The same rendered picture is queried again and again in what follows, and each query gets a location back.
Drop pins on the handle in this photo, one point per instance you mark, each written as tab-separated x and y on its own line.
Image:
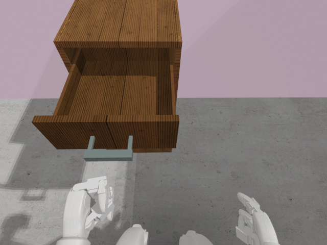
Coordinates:
108	155

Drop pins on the drawer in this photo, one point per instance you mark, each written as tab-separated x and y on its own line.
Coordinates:
113	93

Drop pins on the robot right hand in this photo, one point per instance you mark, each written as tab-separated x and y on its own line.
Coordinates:
259	228

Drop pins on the robot right thigh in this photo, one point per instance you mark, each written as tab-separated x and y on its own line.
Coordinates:
194	239

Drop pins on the robot left thigh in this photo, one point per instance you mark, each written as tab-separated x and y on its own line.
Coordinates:
134	236

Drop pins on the robot left hand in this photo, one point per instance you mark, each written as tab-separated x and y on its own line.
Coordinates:
94	195

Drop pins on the robot thigh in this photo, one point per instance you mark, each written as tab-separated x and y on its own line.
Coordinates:
134	236
194	239

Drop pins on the cabinet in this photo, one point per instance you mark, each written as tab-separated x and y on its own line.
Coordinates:
122	23

